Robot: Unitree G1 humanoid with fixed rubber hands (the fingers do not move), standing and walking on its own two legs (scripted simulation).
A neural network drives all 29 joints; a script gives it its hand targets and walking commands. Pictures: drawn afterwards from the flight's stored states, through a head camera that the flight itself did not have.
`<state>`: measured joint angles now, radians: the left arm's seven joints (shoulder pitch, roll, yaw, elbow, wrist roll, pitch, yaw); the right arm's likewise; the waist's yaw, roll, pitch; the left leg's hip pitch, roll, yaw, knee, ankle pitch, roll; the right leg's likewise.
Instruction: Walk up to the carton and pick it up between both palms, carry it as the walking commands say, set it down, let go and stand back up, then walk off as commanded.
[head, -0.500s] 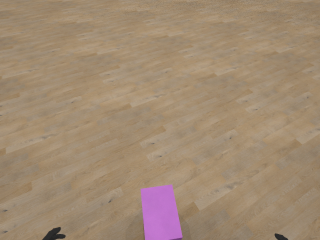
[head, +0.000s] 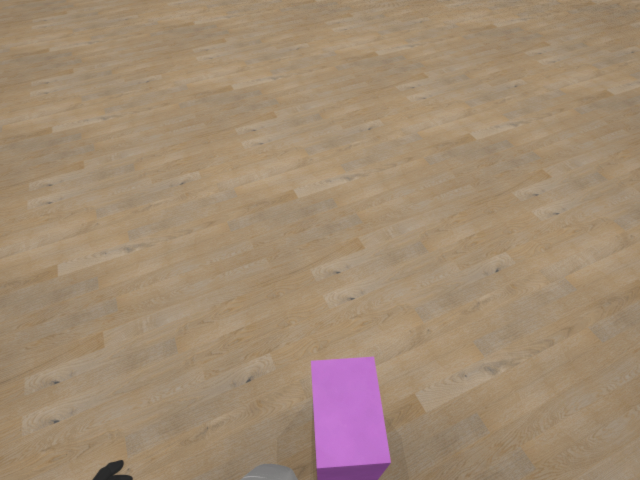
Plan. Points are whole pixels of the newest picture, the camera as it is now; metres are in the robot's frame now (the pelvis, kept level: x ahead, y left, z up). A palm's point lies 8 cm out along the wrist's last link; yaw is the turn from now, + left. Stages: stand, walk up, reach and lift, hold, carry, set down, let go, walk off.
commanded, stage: walk off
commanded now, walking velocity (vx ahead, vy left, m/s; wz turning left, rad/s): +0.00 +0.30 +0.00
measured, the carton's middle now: (345, 423) +0.33 -0.03 -0.64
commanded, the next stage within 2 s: none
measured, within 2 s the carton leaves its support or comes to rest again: neither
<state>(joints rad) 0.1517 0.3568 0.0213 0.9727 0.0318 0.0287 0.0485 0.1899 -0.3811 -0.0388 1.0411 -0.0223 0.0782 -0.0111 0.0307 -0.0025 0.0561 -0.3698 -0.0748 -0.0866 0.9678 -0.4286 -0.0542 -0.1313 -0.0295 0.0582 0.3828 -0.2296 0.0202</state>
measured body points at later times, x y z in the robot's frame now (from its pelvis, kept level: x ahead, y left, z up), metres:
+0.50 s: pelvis -0.01 +0.16 -0.01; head +0.01 +0.16 +0.44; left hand +0.04 +0.45 -0.14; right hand +0.06 -0.09 -0.15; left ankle +0.00 +0.24 -0.75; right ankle -0.03 +0.10 -0.72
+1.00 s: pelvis -0.03 +0.33 -0.02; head +0.01 +0.34 +0.43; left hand -0.08 +0.64 -0.15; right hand +0.11 +0.08 -0.15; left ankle -0.03 +0.48 -0.75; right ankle -0.02 +0.12 -0.74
